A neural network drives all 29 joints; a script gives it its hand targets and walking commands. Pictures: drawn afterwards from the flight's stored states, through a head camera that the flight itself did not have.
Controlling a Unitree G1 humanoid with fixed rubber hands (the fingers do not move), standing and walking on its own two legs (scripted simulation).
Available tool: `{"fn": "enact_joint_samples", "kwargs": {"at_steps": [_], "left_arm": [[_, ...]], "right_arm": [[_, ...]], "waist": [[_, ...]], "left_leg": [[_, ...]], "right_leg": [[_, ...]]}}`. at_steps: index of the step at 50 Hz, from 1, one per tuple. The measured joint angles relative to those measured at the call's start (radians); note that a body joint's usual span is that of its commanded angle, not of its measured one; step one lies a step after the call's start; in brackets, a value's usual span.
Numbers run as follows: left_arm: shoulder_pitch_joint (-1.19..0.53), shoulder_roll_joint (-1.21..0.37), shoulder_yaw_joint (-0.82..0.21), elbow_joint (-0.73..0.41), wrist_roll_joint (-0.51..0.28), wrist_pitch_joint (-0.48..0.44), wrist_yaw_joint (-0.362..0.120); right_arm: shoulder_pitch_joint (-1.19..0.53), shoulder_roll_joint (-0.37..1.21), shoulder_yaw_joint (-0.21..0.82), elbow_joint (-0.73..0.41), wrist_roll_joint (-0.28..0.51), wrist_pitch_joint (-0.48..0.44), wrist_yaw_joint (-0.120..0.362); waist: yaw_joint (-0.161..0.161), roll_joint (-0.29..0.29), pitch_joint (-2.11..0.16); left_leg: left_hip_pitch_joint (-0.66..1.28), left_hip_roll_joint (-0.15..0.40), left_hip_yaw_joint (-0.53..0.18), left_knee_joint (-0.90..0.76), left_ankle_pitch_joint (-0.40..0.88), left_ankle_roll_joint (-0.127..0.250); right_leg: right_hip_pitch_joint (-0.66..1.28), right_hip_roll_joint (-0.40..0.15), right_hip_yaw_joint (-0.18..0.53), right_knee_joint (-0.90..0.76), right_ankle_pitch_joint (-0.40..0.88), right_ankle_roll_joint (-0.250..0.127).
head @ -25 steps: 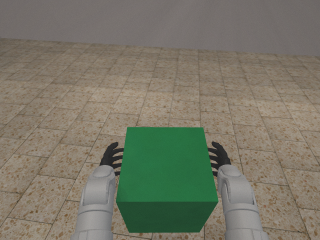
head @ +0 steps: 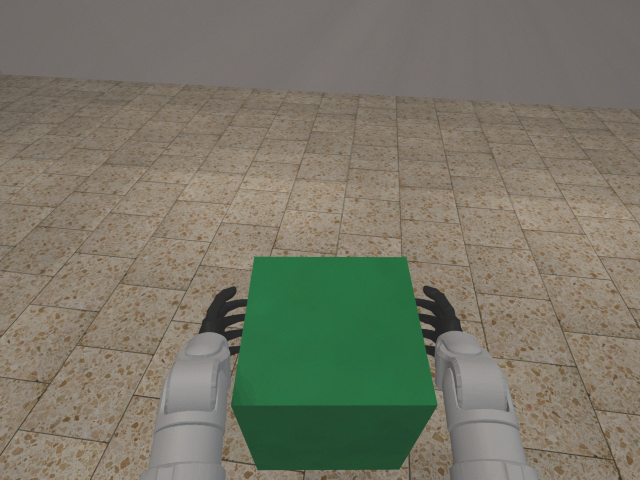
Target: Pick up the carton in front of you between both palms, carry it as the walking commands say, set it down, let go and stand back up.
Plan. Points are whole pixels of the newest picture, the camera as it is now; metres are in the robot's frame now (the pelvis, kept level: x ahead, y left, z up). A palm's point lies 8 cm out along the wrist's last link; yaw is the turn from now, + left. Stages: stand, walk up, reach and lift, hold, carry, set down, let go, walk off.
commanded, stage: carry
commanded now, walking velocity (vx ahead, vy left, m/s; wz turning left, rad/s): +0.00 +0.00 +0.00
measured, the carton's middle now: (329, 367) +0.29 +0.00 -0.03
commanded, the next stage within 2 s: hold in 0.02 s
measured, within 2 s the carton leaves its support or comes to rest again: neither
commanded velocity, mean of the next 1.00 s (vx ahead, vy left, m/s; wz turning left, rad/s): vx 0.00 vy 0.00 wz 0.00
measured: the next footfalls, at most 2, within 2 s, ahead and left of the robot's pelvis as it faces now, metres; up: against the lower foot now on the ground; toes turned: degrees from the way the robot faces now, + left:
none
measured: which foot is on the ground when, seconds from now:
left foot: down 0.00-1.00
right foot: down 0.00-1.00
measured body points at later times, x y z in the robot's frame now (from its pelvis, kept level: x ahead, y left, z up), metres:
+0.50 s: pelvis -0.04 -0.03 -0.01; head -0.02 -0.04 +0.44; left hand +0.30 +0.16 +0.01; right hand +0.33 -0.14 +0.01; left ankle -0.04 +0.08 -0.73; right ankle +0.06 -0.12 -0.73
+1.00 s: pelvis -0.06 -0.03 -0.12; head +0.16 -0.02 +0.27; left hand +0.36 +0.15 -0.19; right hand +0.37 -0.15 -0.20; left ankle -0.04 +0.08 -0.73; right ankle +0.06 -0.13 -0.73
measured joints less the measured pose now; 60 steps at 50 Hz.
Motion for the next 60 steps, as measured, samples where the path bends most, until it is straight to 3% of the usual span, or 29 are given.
{"fn": "enact_joint_samples", "kwargs": {"at_steps": [2,4,8,13,23,27,31,36,42,48,60], "left_arm": [[-0.002,-0.001,0.001,0.003,-0.003,-0.007,0.000],[-0.007,-0.002,-0.011,0.012,-0.005,-0.027,-0.002],[-0.003,-0.001,-0.019,0.017,-0.013,-0.049,-0.004],[-0.006,-0.001,0.006,0.026,-0.018,-0.062,-0.004],[-0.293,-0.024,0.242,0.364,0.116,-0.221,-0.058],[-0.387,-0.020,0.327,0.451,0.188,-0.290,-0.075],[-0.425,-0.008,0.351,0.478,0.203,-0.372,-0.079],[-0.444,0.024,0.307,0.483,0.153,-0.499,-0.069],[-0.472,0.060,0.223,0.469,0.028,-0.600,-0.030],[-0.496,0.078,0.172,0.446,-0.066,-0.597,0.003],[-0.615,0.067,0.231,0.517,-0.023,-0.522,0.028]], "right_arm": [[0.001,0.000,-0.002,-0.008,0.003,0.000,-0.002],[0.017,-0.003,-0.003,-0.037,0.005,-0.004,-0.006],[0.040,-0.007,0.007,-0.060,0.010,-0.016,-0.013],[0.013,-0.002,0.008,-0.029,0.004,-0.025,-0.015],[-0.246,0.058,-0.261,0.222,-0.116,-0.142,0.015],[-0.334,0.059,-0.330,0.308,-0.167,-0.213,0.024],[-0.371,0.057,-0.347,0.345,-0.184,-0.306,0.024],[-0.373,0.051,-0.323,0.342,-0.145,-0.450,0.001],[-0.373,0.015,-0.258,0.308,-0.034,-0.562,-0.042],[-0.394,-0.011,-0.235,0.280,0.035,-0.564,-0.056],[-0.517,-0.052,-0.310,0.364,-0.002,-0.488,-0.017]], "waist": [[0.003,0.006,0.027],[-0.010,0.017,0.085],[-0.007,0.022,0.152],[0.013,0.029,0.189],[-0.046,0.033,0.240],[-0.038,0.032,0.250],[-0.035,0.027,0.253],[-0.037,0.022,0.252],[-0.040,0.032,0.192],[-0.048,0.044,0.071],[-0.073,0.061,-0.065]], "left_leg": [[0.024,0.003,0.000,-0.007,0.003,0.001],[0.077,-0.001,-0.026,-0.035,0.020,0.003],[0.147,-0.017,-0.061,-0.094,0.058,0.001],[0.174,-0.021,-0.084,-0.104,0.073,-0.004],[0.045,-0.030,-0.156,0.055,0.033,-0.011],[-0.065,-0.030,-0.157,0.122,0.017,-0.018],[-0.227,-0.033,-0.157,0.192,0.009,-0.030],[-0.480,-0.036,-0.155,0.303,-0.006,-0.040],[-0.814,-0.046,-0.150,0.476,-0.044,-0.045],[-1.067,-0.058,-0.139,0.639,-0.096,-0.041],[-1.367,-0.071,-0.118,0.886,-0.179,-0.029]], "right_leg": [[0.026,0.007,0.003,-0.014,0.010,-0.004],[0.098,0.039,0.077,-0.062,0.032,-0.003],[0.180,0.058,0.153,-0.114,0.046,0.023],[0.214,0.056,0.144,-0.122,0.045,0.027],[0.119,0.095,0.176,0.013,-0.006,0.012],[0.005,0.097,0.176,0.085,-0.026,0.004],[-0.158,0.095,0.174,0.158,-0.035,-0.002],[-0.410,0.094,0.173,0.264,-0.045,-0.006],[-0.745,0.086,0.174,0.430,-0.076,-0.004],[-1.002,0.078,0.181,0.594,-0.124,0.002],[-1.307,0.070,0.194,0.835,-0.196,0.015]]}}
